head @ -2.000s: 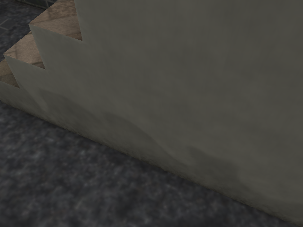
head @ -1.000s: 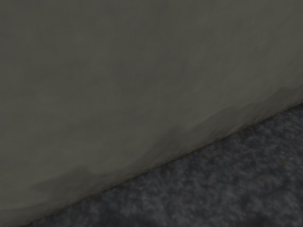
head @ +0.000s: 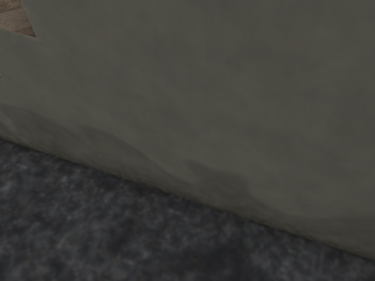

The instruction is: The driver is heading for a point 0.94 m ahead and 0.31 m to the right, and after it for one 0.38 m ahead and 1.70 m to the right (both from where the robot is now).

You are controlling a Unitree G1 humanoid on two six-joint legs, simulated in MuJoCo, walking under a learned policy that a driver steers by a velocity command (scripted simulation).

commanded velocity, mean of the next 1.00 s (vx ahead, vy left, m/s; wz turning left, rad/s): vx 0.05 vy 0.14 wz -0.61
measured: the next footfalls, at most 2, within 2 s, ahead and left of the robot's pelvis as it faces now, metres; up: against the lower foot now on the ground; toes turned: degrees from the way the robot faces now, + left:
left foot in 0.26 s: +0.10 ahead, +0.24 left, +0.00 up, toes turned -5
right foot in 0.78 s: +0.06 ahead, +0.03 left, +0.00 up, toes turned -35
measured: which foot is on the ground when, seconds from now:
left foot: up 0.00-0.24, down 0.26-0.82, up 0.84-1.00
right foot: down 0.00-0.26, up 0.28-0.76, down 0.78-1.00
